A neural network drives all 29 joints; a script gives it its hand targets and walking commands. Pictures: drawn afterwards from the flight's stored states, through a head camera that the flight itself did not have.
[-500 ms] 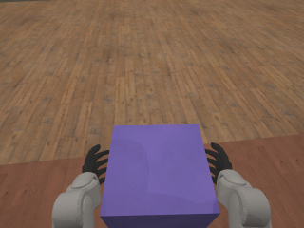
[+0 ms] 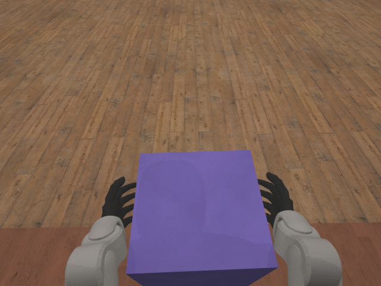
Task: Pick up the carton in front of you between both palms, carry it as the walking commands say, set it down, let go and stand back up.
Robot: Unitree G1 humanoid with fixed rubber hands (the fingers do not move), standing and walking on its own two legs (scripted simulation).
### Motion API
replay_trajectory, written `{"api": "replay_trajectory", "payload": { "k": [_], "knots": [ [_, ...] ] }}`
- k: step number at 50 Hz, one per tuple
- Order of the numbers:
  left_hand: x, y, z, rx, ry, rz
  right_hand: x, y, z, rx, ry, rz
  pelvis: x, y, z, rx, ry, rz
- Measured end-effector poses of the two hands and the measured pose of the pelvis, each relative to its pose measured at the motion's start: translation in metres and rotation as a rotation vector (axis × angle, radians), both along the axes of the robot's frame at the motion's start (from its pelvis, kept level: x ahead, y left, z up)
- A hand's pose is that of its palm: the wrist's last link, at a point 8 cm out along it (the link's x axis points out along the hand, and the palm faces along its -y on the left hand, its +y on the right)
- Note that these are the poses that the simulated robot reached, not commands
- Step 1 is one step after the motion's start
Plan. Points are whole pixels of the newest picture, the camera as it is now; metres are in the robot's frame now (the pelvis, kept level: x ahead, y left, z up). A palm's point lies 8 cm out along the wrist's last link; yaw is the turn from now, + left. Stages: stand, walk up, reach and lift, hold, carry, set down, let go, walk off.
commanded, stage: carry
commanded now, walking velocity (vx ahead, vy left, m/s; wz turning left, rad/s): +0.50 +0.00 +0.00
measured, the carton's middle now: (197, 226) +0.24 +0.01 +0.01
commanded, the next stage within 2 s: none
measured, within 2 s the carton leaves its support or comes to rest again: neither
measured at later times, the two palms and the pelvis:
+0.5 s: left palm (142, 95) +0.65 +0.18 +0.05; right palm (240, 96) +0.62 -0.13 +0.06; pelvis +0.29 +0.05 -0.01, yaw -2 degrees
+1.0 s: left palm (146, 66) +0.78 +0.18 +0.08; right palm (234, 65) +0.77 -0.13 +0.08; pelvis +0.45 +0.03 -0.01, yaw -1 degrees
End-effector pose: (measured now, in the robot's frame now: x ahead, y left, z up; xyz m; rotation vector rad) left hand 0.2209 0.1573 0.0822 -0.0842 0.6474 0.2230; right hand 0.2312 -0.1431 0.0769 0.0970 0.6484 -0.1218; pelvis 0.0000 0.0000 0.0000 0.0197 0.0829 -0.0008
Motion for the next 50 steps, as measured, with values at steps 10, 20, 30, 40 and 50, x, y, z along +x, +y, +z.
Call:
{"api": "replay_trajectory", "payload": {
  "k": [10,20,30,40,50],
  "knots": [
    [0.186,0.014,-0.009,-0.012,-0.072,-0.039,0.169,0.006,0.0,-0.075,-0.068,-0.103,0.141,0.022,-0.026,-0.031,-0.028,-0.039],
    [0.369,0.019,-0.039,-0.069,0.017,-0.045,0.323,0.014,-0.026,-0.014,0.013,-0.199,0.246,0.048,-0.023,-0.04,-0.008,-0.048],
    [0.474,0.022,-0.019,-0.05,-0.088,-0.002,0.446,0.016,-0.011,0.023,-0.085,-0.151,0.346,0.034,-0.02,-0.021,0.004,-0.027],
    [0.523,0.018,-0.025,-0.06,-0.047,0.013,0.51,0.013,-0.022,0.036,-0.036,-0.124,0.419,0.025,-0.022,-0.026,0.013,-0.019],
    [0.562,0.023,-0.003,-0.039,-0.078,-0.007,0.542,0.016,0.003,-0.001,-0.072,-0.137,0.455,0.032,-0.014,-0.025,0.019,-0.023]
  ]
}}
